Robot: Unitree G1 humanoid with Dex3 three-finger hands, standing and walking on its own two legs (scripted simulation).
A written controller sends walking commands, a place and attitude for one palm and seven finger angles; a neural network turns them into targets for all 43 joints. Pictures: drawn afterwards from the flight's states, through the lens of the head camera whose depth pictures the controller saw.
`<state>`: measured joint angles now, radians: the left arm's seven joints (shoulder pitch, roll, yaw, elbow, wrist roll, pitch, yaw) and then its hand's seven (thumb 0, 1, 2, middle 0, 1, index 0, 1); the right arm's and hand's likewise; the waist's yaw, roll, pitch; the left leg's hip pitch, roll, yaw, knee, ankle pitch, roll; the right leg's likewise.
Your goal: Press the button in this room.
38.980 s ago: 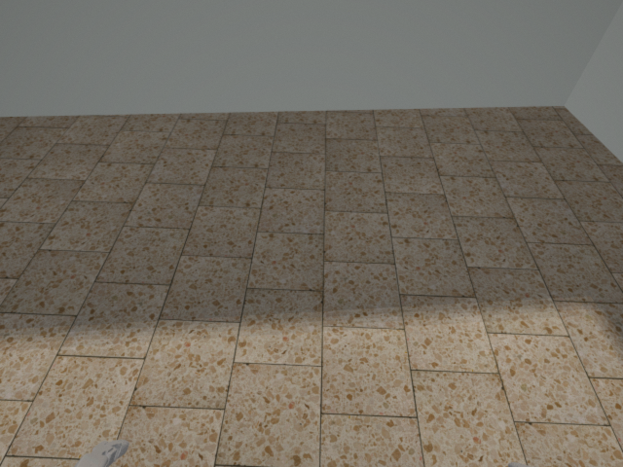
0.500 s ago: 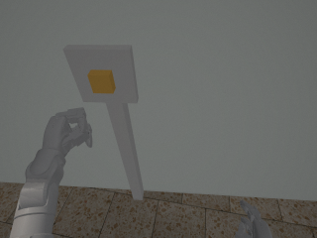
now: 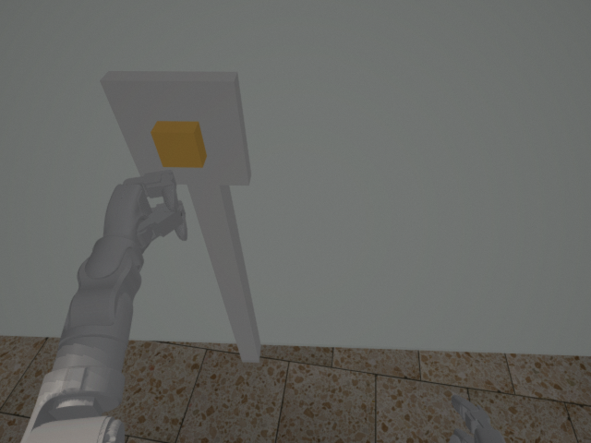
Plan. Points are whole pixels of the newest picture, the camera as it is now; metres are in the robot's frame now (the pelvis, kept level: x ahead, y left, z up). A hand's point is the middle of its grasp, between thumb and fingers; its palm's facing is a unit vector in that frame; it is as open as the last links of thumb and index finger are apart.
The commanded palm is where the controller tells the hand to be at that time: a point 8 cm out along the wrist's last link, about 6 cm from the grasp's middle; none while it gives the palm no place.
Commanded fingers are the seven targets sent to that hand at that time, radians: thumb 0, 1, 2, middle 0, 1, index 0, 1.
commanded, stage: aim a knuckle at the button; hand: left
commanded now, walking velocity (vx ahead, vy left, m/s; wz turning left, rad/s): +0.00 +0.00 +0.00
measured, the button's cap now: (181, 143) +0.49 +0.20 +0.17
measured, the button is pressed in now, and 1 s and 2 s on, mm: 0 0 3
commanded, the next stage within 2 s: press the button with the knuckle in 1.04 s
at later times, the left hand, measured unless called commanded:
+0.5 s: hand (177, 221) +0.37 +0.18 +0.13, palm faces +0.04 -1.00 -0.02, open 3.1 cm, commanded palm +0.35 +0.23 +0.14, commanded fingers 0.00 0.90 0.90 -1.30 -1.50 -1.30 -1.50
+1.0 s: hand (183, 210) +0.38 +0.17 +0.14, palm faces +0.03 -1.00 -0.02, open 3.1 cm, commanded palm +0.35 +0.22 +0.14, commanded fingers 0.00 0.90 0.90 -1.30 -1.50 -1.30 -1.50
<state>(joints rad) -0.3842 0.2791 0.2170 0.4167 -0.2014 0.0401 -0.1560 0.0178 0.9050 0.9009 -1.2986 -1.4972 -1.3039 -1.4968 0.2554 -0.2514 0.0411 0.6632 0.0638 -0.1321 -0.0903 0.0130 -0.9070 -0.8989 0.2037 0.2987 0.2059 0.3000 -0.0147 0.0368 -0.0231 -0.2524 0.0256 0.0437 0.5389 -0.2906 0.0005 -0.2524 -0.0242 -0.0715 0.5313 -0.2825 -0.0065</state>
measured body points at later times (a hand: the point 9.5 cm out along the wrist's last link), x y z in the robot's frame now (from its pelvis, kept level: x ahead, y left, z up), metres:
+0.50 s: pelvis +0.00 +0.00 +0.00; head +0.00 -0.01 +0.45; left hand +0.36 +0.23 +0.13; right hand +0.12 -0.25 -0.10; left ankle +0.00 +0.12 -0.73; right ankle +0.00 -0.11 -0.73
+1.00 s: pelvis +0.00 +0.00 +0.00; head -0.01 -0.01 +0.45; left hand +0.37 +0.23 +0.14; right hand +0.12 -0.25 -0.10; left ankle +0.00 +0.12 -0.73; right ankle +0.00 -0.11 -0.73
